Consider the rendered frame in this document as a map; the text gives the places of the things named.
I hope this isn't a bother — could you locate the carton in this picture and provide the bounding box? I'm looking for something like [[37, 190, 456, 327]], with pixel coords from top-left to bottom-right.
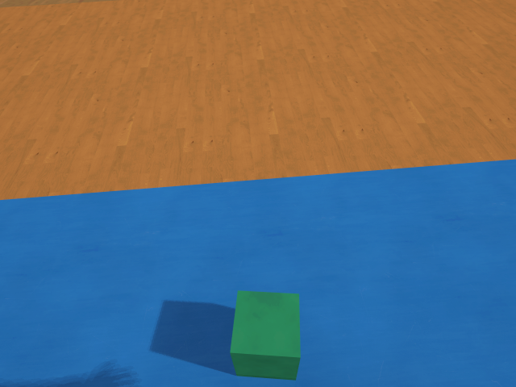
[[230, 290, 301, 381]]

